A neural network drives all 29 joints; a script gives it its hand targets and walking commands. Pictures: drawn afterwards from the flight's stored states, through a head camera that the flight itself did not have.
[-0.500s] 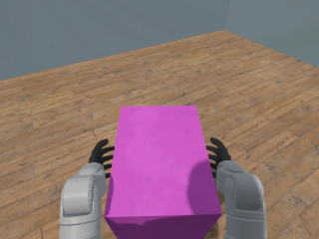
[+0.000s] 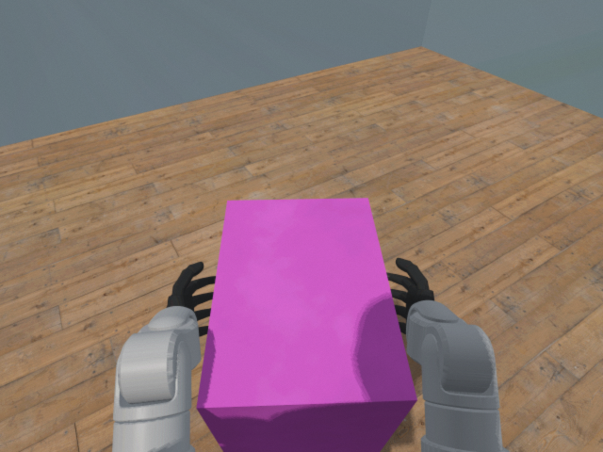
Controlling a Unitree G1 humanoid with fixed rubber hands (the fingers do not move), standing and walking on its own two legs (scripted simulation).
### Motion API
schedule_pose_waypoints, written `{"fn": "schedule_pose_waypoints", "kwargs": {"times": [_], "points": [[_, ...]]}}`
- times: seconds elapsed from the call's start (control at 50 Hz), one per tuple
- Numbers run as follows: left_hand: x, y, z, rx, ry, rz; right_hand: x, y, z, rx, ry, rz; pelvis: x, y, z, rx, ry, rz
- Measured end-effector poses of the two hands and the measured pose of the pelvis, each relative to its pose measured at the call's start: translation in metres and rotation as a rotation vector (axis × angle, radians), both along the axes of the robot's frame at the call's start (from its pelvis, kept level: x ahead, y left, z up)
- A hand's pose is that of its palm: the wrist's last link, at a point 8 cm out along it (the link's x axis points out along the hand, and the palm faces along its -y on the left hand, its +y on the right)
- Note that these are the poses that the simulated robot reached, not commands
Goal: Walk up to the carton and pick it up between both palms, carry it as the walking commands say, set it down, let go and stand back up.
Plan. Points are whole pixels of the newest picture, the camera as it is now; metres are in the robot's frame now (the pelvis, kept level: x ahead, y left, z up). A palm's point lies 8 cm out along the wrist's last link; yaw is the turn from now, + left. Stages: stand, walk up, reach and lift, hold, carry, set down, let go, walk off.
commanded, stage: carry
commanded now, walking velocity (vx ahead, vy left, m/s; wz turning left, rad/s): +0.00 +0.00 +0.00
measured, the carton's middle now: (300, 331) +0.30 +0.00 +0.01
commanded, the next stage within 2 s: hold in 0.84 s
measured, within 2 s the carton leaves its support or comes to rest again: neither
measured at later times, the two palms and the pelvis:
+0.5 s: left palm (187, 317) +0.29 +0.14 +0.07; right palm (412, 311) +0.28 -0.15 +0.07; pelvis +0.01 +0.00 +0.00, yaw +0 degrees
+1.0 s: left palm (199, 325) +0.29 +0.13 +0.04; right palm (412, 318) +0.29 -0.15 +0.04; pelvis +0.01 +0.00 +0.01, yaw +1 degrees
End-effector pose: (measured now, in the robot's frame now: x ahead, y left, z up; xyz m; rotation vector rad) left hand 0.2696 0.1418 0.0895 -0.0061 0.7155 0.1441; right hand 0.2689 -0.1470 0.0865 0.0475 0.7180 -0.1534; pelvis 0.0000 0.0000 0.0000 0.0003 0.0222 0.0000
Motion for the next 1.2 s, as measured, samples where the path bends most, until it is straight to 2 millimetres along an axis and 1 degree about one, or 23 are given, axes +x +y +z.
{"fn": "schedule_pose_waypoints", "kwargs": {"times": [0.58,0.84,0.92,0.96,1.06,1.2], "points": [[0.018,0.001,-0.02,0.007,-0.004,-0.007,0.018,0.001,-0.019,-0.022,-0.005,0.013,0.01,0.0,0.001,-0.002,0.007,-0.002],[0.023,0.001,-0.026,0.014,-0.018,-0.013,0.023,0.0,-0.025,-0.03,-0.02,0.018,0.015,0.0,0.001,-0.002,0.011,-0.001],[0.027,-0.003,-0.05,0.049,0.016,-0.056,0.026,-0.003,-0.044,-0.085,0.013,0.051,0.015,-0.001,0.007,0.004,-0.06,0.014],[0.025,-0.006,-0.054,0.053,0.007,-0.066,0.024,-0.006,-0.047,-0.091,0.004,0.048,0.015,-0.002,0.009,0.003,-0.071,0.015],[0.023,-0.007,-0.041,0.048,-0.055,-0.067,0.022,-0.007,-0.031,-0.103,-0.058,0.049,0.014,-0.004,0.012,-0.001,-0.089,0.006],[0.029,-0.001,-0.029,0.04,-0.061,-0.036,0.032,-0.001,-0.022,-0.073,-0.067,0.048,0.006,-0.002,0.01,0.0,-0.131,-0.013]]}}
